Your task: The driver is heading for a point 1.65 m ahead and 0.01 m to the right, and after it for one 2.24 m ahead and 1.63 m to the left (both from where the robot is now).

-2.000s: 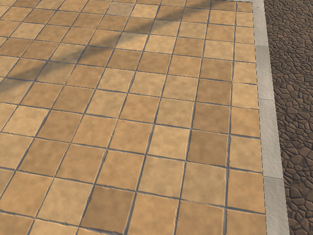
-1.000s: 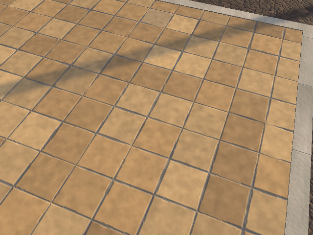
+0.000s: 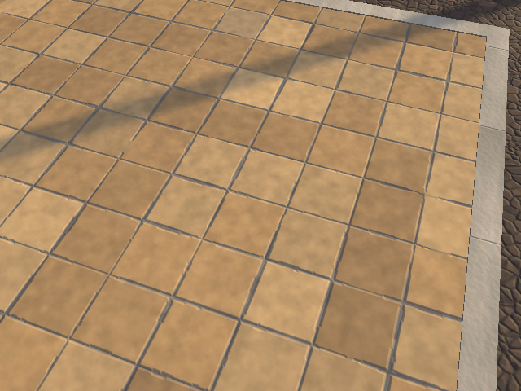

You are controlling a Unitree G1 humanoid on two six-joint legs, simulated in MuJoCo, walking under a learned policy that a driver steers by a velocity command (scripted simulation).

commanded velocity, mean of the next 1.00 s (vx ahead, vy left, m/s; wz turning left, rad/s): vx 0.37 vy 0.00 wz -0.04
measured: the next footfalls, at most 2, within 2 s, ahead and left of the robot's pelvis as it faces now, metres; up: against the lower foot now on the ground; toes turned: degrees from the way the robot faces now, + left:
left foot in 0.18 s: +0.02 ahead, +0.14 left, +0.00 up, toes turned +9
right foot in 0.68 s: +0.41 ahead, -0.01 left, +0.00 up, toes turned +3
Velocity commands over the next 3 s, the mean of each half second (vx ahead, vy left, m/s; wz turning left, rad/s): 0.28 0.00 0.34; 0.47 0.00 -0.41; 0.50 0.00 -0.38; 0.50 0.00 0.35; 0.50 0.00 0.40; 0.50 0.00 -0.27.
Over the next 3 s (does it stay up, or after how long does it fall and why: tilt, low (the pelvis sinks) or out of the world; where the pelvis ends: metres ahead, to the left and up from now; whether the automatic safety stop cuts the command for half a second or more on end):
stays up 1.49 0.00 0.01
